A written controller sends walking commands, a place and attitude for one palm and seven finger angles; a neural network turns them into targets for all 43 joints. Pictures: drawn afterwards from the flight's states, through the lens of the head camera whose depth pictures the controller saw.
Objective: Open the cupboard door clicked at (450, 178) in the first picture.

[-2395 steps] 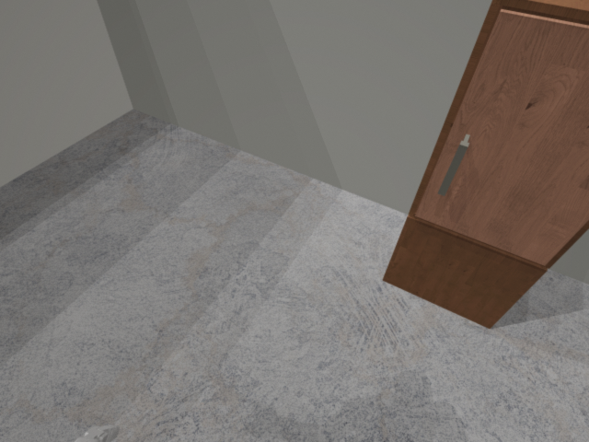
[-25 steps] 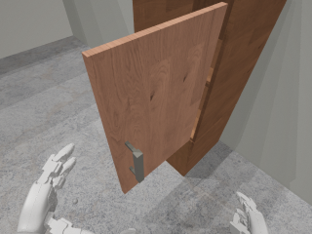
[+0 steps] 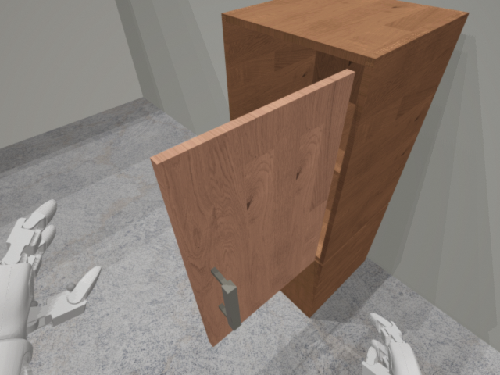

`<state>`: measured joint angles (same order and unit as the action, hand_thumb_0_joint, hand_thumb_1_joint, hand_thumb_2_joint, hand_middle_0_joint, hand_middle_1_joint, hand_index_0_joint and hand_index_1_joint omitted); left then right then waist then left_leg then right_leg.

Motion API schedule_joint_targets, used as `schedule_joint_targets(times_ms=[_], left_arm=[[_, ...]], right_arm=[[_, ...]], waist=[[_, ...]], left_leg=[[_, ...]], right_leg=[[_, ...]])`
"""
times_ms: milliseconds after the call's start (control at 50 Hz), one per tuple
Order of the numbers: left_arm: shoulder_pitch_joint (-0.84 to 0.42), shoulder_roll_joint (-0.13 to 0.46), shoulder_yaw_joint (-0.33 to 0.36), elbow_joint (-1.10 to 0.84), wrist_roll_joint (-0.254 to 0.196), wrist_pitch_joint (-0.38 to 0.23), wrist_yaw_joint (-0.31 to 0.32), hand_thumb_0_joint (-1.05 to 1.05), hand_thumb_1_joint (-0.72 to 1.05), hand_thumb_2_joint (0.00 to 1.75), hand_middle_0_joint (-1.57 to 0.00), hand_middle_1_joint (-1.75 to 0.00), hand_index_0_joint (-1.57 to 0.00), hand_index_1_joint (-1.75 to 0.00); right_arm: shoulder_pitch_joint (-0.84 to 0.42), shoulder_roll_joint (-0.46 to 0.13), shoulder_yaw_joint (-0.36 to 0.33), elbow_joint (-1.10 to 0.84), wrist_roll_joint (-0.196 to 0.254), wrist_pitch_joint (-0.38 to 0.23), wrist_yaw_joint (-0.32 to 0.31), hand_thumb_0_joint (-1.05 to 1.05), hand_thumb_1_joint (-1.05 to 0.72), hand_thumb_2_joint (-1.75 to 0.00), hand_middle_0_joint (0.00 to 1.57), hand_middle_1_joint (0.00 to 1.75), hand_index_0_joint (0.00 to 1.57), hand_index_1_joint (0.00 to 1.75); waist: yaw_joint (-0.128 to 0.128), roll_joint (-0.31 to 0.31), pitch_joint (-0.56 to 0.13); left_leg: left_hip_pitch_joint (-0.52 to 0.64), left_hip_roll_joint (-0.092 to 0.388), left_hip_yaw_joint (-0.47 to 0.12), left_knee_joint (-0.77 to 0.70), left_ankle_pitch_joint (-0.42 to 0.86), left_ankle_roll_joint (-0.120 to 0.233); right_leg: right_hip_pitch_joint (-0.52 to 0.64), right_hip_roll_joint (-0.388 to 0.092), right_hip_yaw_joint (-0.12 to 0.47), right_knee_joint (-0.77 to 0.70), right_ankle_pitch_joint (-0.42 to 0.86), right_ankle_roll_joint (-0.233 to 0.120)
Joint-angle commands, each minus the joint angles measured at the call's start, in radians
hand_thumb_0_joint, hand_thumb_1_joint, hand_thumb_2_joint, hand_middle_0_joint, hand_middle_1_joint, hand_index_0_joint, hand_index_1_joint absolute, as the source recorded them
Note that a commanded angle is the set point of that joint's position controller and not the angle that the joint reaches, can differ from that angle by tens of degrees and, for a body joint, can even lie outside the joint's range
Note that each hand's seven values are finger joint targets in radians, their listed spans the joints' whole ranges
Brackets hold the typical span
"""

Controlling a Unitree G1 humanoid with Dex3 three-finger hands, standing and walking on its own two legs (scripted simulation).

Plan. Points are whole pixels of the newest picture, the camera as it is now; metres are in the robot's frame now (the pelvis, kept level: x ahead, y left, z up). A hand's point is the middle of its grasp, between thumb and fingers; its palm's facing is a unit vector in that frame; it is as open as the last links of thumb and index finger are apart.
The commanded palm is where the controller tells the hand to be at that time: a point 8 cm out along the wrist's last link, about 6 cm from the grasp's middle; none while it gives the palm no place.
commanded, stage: draw the hand back to the body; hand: left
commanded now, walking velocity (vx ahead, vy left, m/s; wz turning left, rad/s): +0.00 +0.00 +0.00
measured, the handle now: (225, 299) +0.29 +0.09 -0.09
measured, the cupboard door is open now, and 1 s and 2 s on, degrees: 88 88 88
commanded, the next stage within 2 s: step back with the hand held close in 0.50 s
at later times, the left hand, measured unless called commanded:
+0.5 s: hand (58, 274) +0.18 +0.24 +0.17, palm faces +0.45 -0.80 -0.40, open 7.5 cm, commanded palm +0.13 +0.28 +0.19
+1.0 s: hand (39, 286) +0.16 +0.26 +0.17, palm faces +0.33 -0.79 -0.52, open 7.4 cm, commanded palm +0.10 +0.30 +0.19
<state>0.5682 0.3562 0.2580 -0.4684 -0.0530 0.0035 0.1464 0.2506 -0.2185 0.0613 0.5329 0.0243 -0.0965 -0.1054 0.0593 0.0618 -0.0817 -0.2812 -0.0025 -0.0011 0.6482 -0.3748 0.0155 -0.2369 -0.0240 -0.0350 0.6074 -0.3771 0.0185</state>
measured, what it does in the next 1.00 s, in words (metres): stands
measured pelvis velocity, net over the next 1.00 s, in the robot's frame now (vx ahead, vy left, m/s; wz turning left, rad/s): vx -0.04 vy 0.01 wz -0.03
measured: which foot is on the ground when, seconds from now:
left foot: down 0.00-1.00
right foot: down 0.00-1.00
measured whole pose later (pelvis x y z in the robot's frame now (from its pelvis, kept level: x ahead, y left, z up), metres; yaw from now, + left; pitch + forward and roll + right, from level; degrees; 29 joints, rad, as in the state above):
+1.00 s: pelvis -0.04 +0.01 +0.02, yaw -2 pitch +0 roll -1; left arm 0.58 0.43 0.41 -0.52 -0.06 -0.14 0.12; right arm 0.16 -0.23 -0.02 0.57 0.01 0.01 -0.09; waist 0.01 0.02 0.05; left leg -0.25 0.00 0.03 0.45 -0.20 0.02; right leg -0.22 -0.02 -0.01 0.42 -0.20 0.03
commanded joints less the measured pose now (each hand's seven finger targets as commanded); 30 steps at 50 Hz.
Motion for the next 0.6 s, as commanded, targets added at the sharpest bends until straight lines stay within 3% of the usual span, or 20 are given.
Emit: schedule_joint_targets(times_ms=[0, 100, 180, 280, 340, 380, 440, 500, 580], left_arm=[[-0.109, 0.183, 0.168, -0.217, -0.008, -0.083, 0.012, 0.0, 0.73, 0.82, -0.19, -0.3, -0.19, -0.3], [-0.187, 0.219, 0.237, -0.197, -0.018, -0.101, 0.01, 0.0, 0.9, 0.9, -0.2, -0.3, -0.2, -0.3], [-0.111, 0.117, 0.164, -0.08, -0.025, -0.095, -0.016, 0.0, 0.9, 0.9, -0.2, -0.3, -0.2, -0.3], [-0.16, 0.185, 0.203, -0.153, -0.02, -0.115, -0.015, 0.0, 0.9, 0.9, -0.2, -0.3, -0.2, -0.3], [-0.184, 0.205, 0.216, -0.222, -0.014, -0.127, -0.009, 0.0, 0.9, 0.9, -0.2, -0.3, -0.2, -0.3], [-0.192, 0.224, 0.232, -0.231, -0.013, -0.129, -0.002, 0.0, 0.9, 0.9, -0.2, -0.3, -0.2, -0.3], [-0.181, 0.186, 0.205, -0.189, -0.012, -0.125, -0.005, 0.0, 0.9, 0.9, -0.2, -0.3, -0.2, -0.3], [-0.17, 0.156, 0.187, -0.121, -0.017, -0.119, -0.012, 0.0, 0.9, 0.9, -0.2, -0.3, -0.2, -0.3], [-0.168, 0.146, 0.18, -0.084, -0.019, -0.12, -0.021, 0.0, 0.9, 0.9, -0.2, -0.3, -0.2, -0.3]], right_arm=[[-0.131, -0.099, -0.044, -0.141, -0.009, -0.067, -0.002, 0.0, -0.9, -0.9, 0.2, 0.3, 0.2, 0.3], [-0.154, -0.1, -0.051, -0.113, -0.013, -0.072, 0.002, 0.0, -0.9, -0.9, 0.2, 0.3, 0.2, 0.3], [-0.157, -0.103, -0.064, -0.093, -0.013, -0.055, 0.014, 0.0, -0.9, -0.9, 0.2, 0.3, 0.2, 0.3], [-0.184, -0.107, -0.071, -0.093, -0.022, -0.052, 0.01, 0.0, -0.9, -0.9, 0.2, 0.3, 0.2, 0.3], [-0.195, -0.099, -0.067, -0.092, -0.023, -0.066, 0.006, 0.0, -0.9, -0.9, 0.2, 0.3, 0.2, 0.3], [-0.194, -0.099, -0.065, -0.083, -0.026, -0.076, 0.001, 0.0, -0.9, -0.9, 0.2, 0.3, 0.2, 0.3], [-0.197, -0.095, -0.066, -0.071, -0.024, -0.081, 0.001, 0.0, -0.9, -0.9, 0.2, 0.3, 0.2, 0.3], [-0.194, -0.099, -0.07, -0.061, -0.024, -0.078, 0.003, 0.0, -0.9, -0.9, 0.2, 0.3, 0.2, 0.3], [-0.199, -0.102, -0.077, -0.057, -0.025, -0.067, 0.004, 0.0, -0.9, -0.9, 0.2, 0.3, 0.2, 0.3]], waist=[[0.002, 0.026, -0.013], [0.007, 0.001, 0.008], [0.004, -0.04, 0.051], [0.013, -0.039, -0.006], [0.015, 0.03, -0.026], [0.016, 0.024, -0.013], [0.009, 0.034, 0.044], [0.004, -0.017, 0.089], [0.008, -0.036, 0.087]], left_leg=[[0.085, 0.023, -0.008, -0.146, 0.412, -0.001], [0.12, 0.02, 0.009, -0.186, 0.393, 0.001], [0.139, 0.025, 0.018, -0.213, 0.396, 0.004], [0.172, 0.016, 0.024, -0.233, 0.358, 0.012], [0.193, 0.007, 0.026, -0.239, 0.359, 0.01], [0.19, 0.007, 0.023, -0.243, 0.356, 0.006], [0.196, 0.007, 0.028, -0.253, 0.336, 0.006], [0.189, 0.012, 0.025, -0.268, 0.313, 0.007], [0.194, 0.013, 0.03, -0.277, 0.304, 0.011]], right_leg=[[0.059, 0.014, -0.022, -0.119, 0.362, -0.034], [0.095, 0.016, -0.019, -0.164, 0.385, -0.032], [0.103, 0.018, -0.023, -0.198, 0.381, -0.028], [0.146, 0.017, -0.009, -0.223, 0.368, -0.027], [0.153, 0.016, -0.003, -0.233, 0.373, -0.029], [0.157, 0.017, -0.005, -0.244, 0.37, -0.031], [0.124, 0.022, -0.004, -0.264, 0.344, -0.028], [0.111, 0.025, -0.004, -0.28, 0.315, -0.024], [0.121, 0.024, -0.001, -0.293, 0.298, -0.022]])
